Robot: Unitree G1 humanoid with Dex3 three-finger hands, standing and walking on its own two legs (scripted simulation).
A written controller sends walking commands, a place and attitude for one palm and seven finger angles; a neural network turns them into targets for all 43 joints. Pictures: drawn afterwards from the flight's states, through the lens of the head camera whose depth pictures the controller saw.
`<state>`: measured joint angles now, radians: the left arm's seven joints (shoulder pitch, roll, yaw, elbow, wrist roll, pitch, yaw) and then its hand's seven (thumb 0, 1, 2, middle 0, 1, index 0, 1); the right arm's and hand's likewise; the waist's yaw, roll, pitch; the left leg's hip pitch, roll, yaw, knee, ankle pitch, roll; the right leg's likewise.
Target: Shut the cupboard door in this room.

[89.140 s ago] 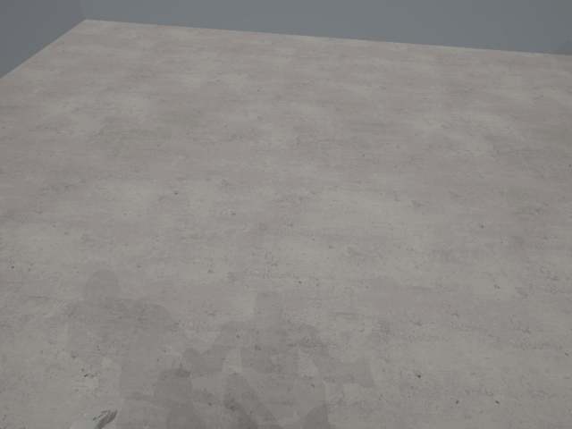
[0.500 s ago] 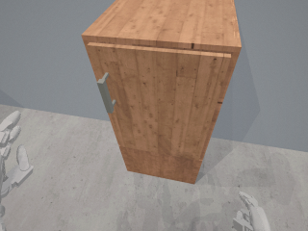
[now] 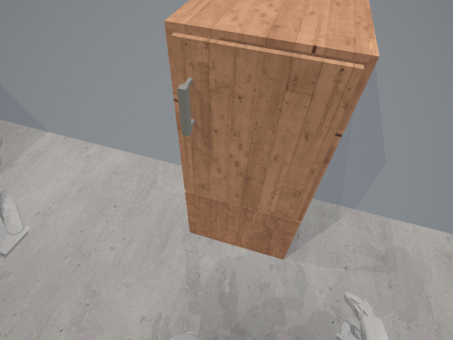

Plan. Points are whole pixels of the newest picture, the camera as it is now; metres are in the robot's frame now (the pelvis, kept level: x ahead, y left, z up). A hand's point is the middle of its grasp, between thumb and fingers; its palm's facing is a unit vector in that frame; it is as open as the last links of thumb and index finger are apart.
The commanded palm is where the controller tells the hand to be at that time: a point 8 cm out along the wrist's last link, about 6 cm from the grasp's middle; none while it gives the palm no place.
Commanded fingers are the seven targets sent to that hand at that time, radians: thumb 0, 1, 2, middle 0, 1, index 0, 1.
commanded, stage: step back with the hand held close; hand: left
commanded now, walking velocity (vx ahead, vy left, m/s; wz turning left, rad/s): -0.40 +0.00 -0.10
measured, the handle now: (188, 107) +0.66 +0.13 +0.04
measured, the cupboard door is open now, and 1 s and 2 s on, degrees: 0 0 0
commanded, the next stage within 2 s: stop stepping back and stand still in 0.42 s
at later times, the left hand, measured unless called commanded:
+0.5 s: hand out of the picture +0.11 +0.26 +0.18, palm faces +0.37 -0.82 -0.43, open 7.4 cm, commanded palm +0.06 +0.29 +0.19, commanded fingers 0.00 0.90 0.90 -0.20 -0.30 -0.20 -0.30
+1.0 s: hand out of the picture +0.10 +0.28 +0.16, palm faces +0.30 -0.90 -0.30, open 7.4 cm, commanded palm +0.01 +0.33 +0.19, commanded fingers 0.00 0.90 0.90 -0.20 -0.30 -0.20 -0.30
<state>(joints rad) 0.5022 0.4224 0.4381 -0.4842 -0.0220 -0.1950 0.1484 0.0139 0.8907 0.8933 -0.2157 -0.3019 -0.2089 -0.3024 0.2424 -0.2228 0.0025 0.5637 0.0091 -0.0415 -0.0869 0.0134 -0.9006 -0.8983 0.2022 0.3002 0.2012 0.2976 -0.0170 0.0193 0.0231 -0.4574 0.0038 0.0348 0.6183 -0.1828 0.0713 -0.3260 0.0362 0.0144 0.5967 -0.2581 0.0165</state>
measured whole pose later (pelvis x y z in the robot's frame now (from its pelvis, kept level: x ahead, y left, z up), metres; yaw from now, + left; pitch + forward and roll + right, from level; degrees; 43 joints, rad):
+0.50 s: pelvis -0.12 +0.01 +0.00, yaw -6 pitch +5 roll -3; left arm 0.53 0.45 0.48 -0.58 -0.07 -0.25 0.15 0.01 0.89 0.89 -0.21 -0.30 -0.20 -0.30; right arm 0.16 -0.15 0.01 0.62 -0.02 -0.14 -0.03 0.01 -0.90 -0.90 0.20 0.30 0.20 0.30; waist 0.03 -0.02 -0.04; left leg -0.59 0.10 0.10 0.45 0.04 0.04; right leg -0.11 0.06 0.00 0.50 -0.42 0.00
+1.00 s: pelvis -0.18 +0.05 +0.00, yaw -9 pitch -2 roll -2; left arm 0.36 0.39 0.43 -0.41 -0.07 -0.16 0.16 0.01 0.90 0.90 -0.20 -0.30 -0.20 -0.30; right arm 0.24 -0.17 0.01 0.66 -0.01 -0.15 -0.06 0.02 -0.90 -0.90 0.20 0.30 0.20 0.30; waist -0.06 -0.05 0.06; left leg -0.42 0.02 0.04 0.55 -0.10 0.02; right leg -0.22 0.04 0.05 0.75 -0.51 0.00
